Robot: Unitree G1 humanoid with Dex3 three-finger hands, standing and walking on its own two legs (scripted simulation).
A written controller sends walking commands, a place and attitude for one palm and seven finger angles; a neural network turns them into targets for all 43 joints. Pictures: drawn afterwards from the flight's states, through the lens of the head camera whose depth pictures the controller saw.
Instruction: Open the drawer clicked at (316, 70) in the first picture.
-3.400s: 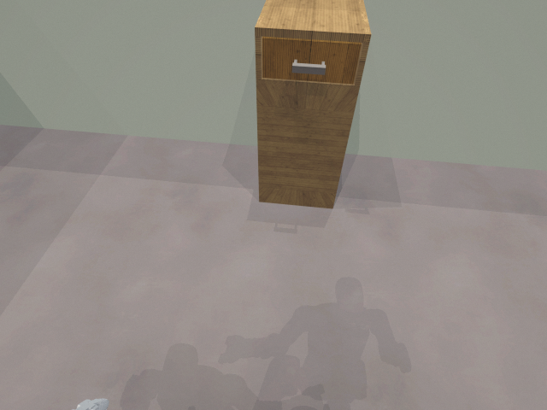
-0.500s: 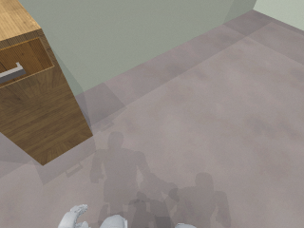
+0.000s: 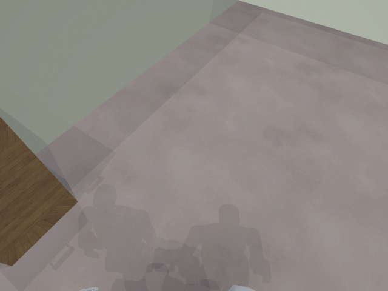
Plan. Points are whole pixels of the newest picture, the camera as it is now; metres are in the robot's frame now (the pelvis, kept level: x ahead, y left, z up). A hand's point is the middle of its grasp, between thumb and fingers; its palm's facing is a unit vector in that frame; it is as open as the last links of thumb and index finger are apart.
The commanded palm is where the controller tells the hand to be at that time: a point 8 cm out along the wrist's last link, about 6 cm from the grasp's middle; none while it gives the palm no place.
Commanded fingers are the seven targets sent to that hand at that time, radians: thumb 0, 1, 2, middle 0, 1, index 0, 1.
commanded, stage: walk to a spot facing it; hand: left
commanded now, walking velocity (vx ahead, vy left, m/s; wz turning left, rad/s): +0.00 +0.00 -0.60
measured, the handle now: out of the picture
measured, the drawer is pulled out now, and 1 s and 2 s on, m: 0.00 0.00 0.00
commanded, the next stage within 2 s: turn to face it in 0.78 s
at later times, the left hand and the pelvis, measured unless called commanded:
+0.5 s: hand out of the picture +0.13 +0.20 -0.18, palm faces -0.19 -0.96 -0.18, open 7.4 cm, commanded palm none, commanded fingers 0.00 0.90 0.90 -0.20 -0.30 -0.20 -0.30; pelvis +0.05 +0.01 -0.01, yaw -16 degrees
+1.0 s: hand (191, 197) +0.38 +0.02 -0.17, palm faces -0.57 -0.79 -0.22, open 7.4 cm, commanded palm none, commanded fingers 0.00 0.90 0.90 -0.20 -0.30 -0.20 -0.30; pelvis +0.15 -0.05 -0.02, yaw -32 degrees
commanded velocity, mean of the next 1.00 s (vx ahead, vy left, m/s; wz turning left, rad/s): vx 0.11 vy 0.00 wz -0.42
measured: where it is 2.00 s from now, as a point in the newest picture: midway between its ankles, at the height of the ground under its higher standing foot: outside the picture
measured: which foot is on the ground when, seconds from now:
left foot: down 0.00-0.06, up 0.08-0.44, down 0.46-0.94, up 0.96-1.00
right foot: up 0.00-0.04, down 0.06-0.46, up 0.48-0.92, down 0.94-1.00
